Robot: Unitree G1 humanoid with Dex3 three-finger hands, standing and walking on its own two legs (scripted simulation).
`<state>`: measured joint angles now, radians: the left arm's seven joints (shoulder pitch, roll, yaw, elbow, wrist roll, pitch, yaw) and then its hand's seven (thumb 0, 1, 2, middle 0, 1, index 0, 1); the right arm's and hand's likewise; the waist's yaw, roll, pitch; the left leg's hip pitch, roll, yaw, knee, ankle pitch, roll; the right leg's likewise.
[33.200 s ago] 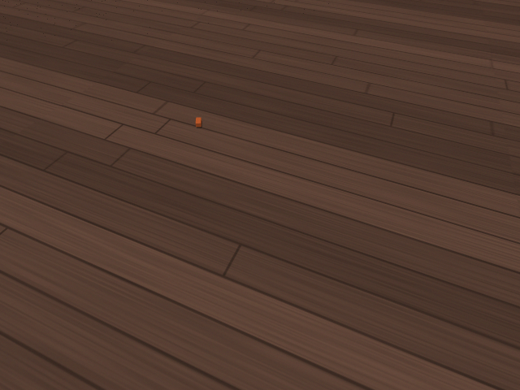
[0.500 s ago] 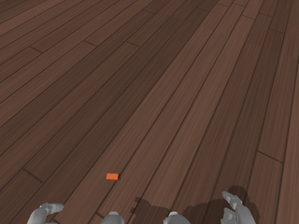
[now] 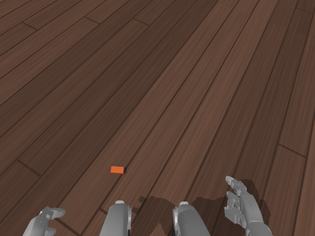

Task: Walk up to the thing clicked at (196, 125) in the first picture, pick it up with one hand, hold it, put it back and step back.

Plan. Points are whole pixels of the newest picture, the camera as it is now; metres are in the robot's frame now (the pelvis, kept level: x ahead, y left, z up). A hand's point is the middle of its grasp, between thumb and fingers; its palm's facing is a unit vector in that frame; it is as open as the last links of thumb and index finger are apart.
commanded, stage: rise first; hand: left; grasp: from above
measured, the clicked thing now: (117, 170) +0.44 +0.17 -0.63
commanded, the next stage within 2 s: none
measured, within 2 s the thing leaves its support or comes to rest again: neither
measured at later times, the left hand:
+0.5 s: hand (81, 197) +0.26 +0.26 -0.32, palm faces -0.43 -0.39 -0.81, open 12.8 cm
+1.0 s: hand (92, 184) +0.33 +0.25 -0.43, palm faces -0.46 -0.09 -0.88, open 12.9 cm
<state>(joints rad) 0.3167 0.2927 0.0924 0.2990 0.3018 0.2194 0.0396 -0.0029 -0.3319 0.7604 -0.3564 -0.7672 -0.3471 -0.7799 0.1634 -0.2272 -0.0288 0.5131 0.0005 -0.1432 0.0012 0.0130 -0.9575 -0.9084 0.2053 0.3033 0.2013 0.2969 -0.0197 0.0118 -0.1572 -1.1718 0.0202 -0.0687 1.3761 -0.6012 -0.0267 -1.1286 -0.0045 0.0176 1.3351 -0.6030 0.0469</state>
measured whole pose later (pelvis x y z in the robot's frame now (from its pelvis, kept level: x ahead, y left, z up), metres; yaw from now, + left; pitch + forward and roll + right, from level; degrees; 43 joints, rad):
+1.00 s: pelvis -0.08 +0.00 -0.28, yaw -4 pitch +32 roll -6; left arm -0.71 0.57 0.04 1.25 1.17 -0.24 0.37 0.00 -0.30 0.86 -0.30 -0.71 -0.29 -0.73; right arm 0.14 -0.27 -0.03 0.77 -0.09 -0.05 0.09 0.01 -0.90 -0.89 0.20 0.30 0.20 0.30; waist -0.13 0.00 -0.13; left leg -2.20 -0.03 -0.14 2.29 -0.65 -0.04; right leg -2.13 0.04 0.01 2.23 -0.67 0.06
